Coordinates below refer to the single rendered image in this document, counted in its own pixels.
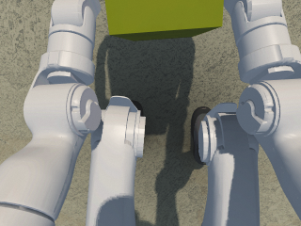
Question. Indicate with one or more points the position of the robot left upper arm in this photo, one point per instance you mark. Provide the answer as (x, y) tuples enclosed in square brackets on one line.
[(35, 181)]

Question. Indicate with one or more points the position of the left robot forearm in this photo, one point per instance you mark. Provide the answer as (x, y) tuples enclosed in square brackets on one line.
[(71, 41)]

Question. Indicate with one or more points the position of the carton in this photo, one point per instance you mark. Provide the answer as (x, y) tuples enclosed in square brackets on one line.
[(162, 19)]

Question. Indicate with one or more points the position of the right robot foot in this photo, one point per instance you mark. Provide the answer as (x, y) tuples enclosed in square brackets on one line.
[(197, 118)]

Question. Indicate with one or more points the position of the right robot forearm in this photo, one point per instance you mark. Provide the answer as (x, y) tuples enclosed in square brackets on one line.
[(263, 42)]

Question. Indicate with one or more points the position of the robot right upper arm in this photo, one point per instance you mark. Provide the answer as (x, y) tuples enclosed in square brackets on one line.
[(271, 111)]

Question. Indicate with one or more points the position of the left robot thigh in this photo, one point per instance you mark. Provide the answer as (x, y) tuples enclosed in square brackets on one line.
[(111, 184)]

